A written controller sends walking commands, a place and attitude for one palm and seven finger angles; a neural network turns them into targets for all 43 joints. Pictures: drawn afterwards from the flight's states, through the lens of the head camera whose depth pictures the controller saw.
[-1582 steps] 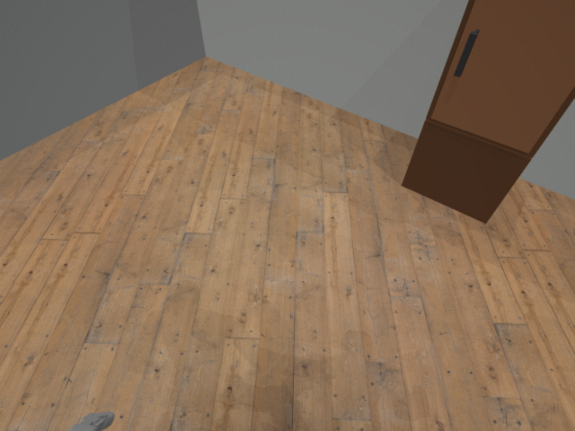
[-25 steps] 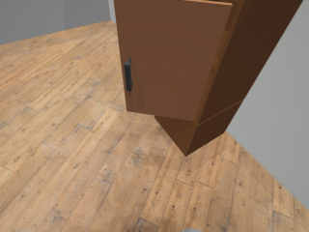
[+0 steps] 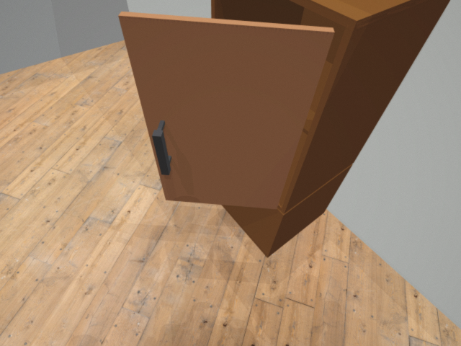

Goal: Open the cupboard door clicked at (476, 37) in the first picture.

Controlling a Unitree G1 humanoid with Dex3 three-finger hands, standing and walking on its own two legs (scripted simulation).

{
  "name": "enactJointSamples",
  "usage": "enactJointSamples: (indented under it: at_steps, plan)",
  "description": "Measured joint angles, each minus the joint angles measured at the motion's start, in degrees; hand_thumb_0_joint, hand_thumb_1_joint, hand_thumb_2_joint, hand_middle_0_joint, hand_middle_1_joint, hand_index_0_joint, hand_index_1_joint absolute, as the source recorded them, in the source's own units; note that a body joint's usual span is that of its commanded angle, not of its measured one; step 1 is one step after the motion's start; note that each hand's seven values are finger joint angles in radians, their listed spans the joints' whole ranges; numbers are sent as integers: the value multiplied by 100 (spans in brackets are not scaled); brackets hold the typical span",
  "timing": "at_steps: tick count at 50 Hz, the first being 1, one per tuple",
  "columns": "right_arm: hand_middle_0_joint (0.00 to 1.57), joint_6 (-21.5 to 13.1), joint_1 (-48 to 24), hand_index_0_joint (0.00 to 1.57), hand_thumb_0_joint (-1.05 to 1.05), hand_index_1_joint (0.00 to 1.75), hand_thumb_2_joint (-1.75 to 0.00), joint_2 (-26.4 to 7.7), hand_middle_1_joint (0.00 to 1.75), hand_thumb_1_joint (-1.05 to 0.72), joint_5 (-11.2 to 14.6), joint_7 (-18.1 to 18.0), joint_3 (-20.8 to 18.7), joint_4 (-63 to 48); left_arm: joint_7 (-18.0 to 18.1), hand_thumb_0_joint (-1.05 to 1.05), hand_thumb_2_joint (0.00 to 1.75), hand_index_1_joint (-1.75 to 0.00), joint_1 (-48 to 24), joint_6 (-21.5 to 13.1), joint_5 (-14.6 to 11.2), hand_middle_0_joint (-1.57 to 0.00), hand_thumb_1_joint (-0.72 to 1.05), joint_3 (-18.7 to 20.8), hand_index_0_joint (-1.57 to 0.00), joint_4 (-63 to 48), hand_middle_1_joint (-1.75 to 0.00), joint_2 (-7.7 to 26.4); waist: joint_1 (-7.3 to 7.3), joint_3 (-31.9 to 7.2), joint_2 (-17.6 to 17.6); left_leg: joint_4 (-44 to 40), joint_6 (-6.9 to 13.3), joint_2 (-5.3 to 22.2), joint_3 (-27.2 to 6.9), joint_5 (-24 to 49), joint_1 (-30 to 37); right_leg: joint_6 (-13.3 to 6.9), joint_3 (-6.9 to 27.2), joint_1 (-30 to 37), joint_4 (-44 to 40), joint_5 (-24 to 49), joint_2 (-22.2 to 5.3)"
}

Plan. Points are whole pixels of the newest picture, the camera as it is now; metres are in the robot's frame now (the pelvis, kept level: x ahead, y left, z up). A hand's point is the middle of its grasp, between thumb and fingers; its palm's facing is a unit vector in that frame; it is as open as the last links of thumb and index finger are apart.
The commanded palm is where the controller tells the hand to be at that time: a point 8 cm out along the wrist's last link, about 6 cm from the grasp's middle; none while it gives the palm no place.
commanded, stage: come to a stop and stand still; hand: left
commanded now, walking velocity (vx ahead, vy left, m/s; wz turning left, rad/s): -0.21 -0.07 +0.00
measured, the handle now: (163, 148) +0.56 +0.20 -0.05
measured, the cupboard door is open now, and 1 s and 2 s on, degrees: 48 48 48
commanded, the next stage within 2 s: look again from close up in 0.88 s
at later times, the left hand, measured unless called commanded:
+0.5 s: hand out of the picture +0.03 +0.17 -0.18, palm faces +0.03 -0.98 -0.21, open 7.4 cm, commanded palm none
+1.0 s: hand out of the picture -0.02 +0.19 -0.15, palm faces -0.03 -0.96 -0.28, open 7.4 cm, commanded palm none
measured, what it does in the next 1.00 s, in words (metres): stands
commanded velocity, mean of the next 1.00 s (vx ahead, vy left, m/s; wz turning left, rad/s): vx -0.02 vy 0.00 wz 0.00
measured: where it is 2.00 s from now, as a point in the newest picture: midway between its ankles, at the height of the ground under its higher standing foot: outside the picture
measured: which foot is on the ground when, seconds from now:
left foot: down 0.00-1.00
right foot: down 0.00-1.00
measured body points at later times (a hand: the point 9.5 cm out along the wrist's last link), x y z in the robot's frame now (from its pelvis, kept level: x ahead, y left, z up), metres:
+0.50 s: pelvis -0.01 -0.01 +0.00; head +0.02 +0.00 +0.45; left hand +0.02 +0.22 -0.16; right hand +0.07 -0.25 -0.14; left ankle -0.03 +0.10 -0.73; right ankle -0.03 -0.12 -0.73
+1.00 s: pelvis -0.04 -0.01 +0.01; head -0.02 -0.03 +0.46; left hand -0.02 +0.24 -0.13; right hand -0.03 -0.24 -0.16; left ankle -0.03 +0.10 -0.73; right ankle -0.03 -0.12 -0.73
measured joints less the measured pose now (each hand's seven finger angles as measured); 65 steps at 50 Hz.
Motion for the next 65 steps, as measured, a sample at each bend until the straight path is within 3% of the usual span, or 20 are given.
enactJointSamples:
  at_steps: [4,7,9,13,16,19,21,26,36,46,65]
  plan:
    - [20,11,-268,20,1,30,-90,-8,30,-91,-68,-69,-24,-204,-9,1,90,-30,-128,134,-15,-20,91,74,-20,-81,-30,78,-21,137,111,-137,9,29,-71,78,-20,-20,178,-320,942,-851,213]
    - [20,38,-401,20,0,30,-90,-115,30,-91,-62,-62,-70,-274,-28,1,90,-30,-125,104,-3,-20,91,91,-20,-187,-30,84,5,165,265,-221,-35,87,-140,148,-29,-30,135,-152,382,-343,280]
    - [20,72,-416,20,0,30,-90,-178,30,-91,-28,-40,-104,-317,-40,1,90,-30,-25,49,26,-20,91,90,-20,-284,-30,127,49,93,253,-106,-99,66,-130,97,-104,-74,175,118,-382,615,234]
    - [20,231,-496,20,0,30,-90,-369,30,-91,26,8,-209,-321,-24,1,90,-30,104,-34,103,-19,91,23,-20,-224,-30,67,46,10,370,1065,-196,-58,-446,-1011,-493,-209,115,221,-525,183,275]
    - [20,252,-550,20,1,30,-90,-404,30,-91,51,3,-202,-263,-4,1,90,-30,191,-68,105,-19,90,-19,-20,-144,-30,-3,64,5,309,1551,-250,-157,-493,-1247,-504,-216,140,326,-745,336,268]
    - [20,174,-522,20,1,30,-90,-343,30,-91,69,11,-148,-221,-16,1,90,-30,270,-98,90,-20,90,-58,-20,-51,-30,-31,76,-28,159,720,-289,-175,-398,-825,-111,-200,176,369,-854,409,250]
    - [20,68,-446,20,0,29,-90,-332,30,-91,56,13,-97,-190,-36,1,90,-30,317,-105,46,-20,90,-87,-20,20,-30,-73,65,-82,192,-169,-209,-85,-419,89,270,-161,138,329,-767,359,333]
    - [19,-91,-164,20,1,29,-90,-197,30,-90,11,34,-31,-499,122,1,90,-30,477,-194,100,-20,90,-182,-20,-87,-30,-162,69,-116,86,137,14,-119,-279,-397,171,-83,258,165,-453,269,288]
    - [20,-143,136,20,0,30,-90,-173,30,-93,-5,11,96,-484,-13,1,90,-30,493,-92,85,-20,90,-273,-20,-90,-30,-92,41,-176,346,-169,146,-262,-108,-99,309,21,426,159,-522,470,150]
    - [20,-184,291,20,1,30,-90,-297,30,-91,-16,79,171,-103,-58,1,90,-30,593,-148,76,-20,90,-292,-20,99,-30,46,31,-235,379,-669,95,-292,-97,256,359,-21,439,101,-795,699,135]
    - [20,-256,37,20,1,30,-90,-300,30,-90,14,37,209,322,-83,1,90,-30,366,-256,49,-20,90,-361,-20,408,-30,-86,25,-189,197,-866,-163,-66,-214,300,564,-259,319,327,-1019,729,365]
